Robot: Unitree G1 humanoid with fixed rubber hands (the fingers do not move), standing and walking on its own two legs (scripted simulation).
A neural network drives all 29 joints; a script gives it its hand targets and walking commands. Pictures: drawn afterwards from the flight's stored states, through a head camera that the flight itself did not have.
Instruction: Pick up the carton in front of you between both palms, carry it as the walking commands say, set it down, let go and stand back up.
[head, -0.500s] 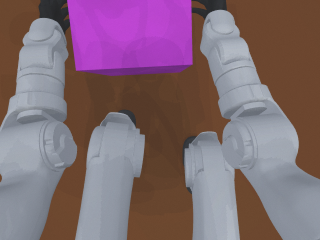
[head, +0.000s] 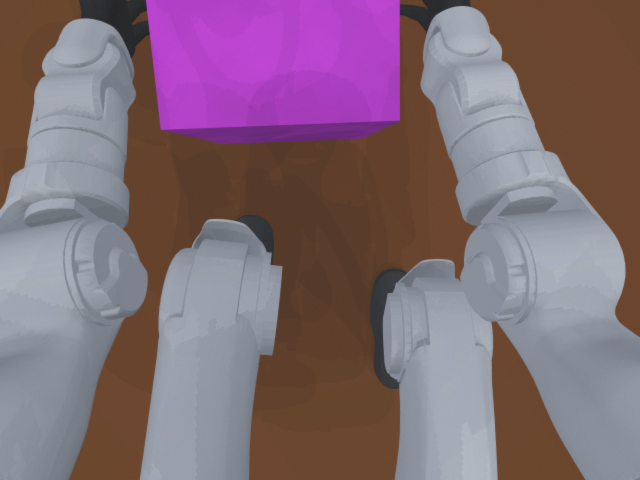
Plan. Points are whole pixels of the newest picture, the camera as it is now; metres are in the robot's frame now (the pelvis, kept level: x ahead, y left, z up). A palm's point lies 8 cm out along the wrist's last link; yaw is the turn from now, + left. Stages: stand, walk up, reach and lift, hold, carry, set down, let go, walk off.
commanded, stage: set down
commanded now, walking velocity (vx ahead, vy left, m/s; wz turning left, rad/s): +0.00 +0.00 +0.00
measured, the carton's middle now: (283, 45) +0.51 +0.14 -0.25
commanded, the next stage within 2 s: let go in 1.38 s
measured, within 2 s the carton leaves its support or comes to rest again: neither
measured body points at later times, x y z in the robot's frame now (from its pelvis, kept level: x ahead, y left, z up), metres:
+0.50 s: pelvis -0.01 +0.01 +0.00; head +0.36 +0.08 +0.25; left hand +0.49 +0.35 -0.16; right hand +0.57 -0.02 -0.16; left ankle +0.14 +0.14 -0.35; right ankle +0.10 -0.11 -0.35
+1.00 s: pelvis +0.02 +0.02 +0.12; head +0.34 +0.08 +0.43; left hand +0.48 +0.36 +0.00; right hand +0.58 -0.02 +0.00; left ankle +0.14 +0.14 -0.35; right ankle +0.10 -0.11 -0.35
